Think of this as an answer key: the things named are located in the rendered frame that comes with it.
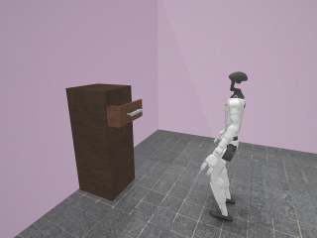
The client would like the robot right hand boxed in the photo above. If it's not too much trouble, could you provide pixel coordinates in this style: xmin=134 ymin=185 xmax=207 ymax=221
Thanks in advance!
xmin=214 ymin=131 xmax=226 ymax=143

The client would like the handle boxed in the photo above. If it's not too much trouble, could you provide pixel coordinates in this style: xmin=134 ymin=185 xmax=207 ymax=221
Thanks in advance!
xmin=127 ymin=109 xmax=143 ymax=116

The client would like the robot left hand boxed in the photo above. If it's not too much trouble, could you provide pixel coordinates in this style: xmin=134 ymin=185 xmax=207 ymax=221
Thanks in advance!
xmin=200 ymin=154 xmax=219 ymax=176

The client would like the robot right thigh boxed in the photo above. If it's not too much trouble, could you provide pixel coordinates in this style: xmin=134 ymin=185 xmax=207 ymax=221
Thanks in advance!
xmin=219 ymin=167 xmax=227 ymax=177

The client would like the left robot forearm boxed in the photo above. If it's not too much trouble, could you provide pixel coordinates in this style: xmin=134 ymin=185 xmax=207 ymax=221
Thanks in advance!
xmin=213 ymin=126 xmax=237 ymax=158

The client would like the drawer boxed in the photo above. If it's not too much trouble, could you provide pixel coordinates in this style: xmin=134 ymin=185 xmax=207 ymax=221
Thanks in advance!
xmin=106 ymin=99 xmax=143 ymax=128

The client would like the left robot upper arm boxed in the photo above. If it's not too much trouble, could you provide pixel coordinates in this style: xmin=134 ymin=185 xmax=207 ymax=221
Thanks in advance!
xmin=227 ymin=98 xmax=241 ymax=134

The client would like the robot head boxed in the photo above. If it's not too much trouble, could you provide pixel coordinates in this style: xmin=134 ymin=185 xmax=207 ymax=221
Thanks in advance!
xmin=229 ymin=71 xmax=248 ymax=99

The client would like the cabinet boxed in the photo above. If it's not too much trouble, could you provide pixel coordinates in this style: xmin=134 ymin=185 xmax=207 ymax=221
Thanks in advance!
xmin=65 ymin=83 xmax=135 ymax=201

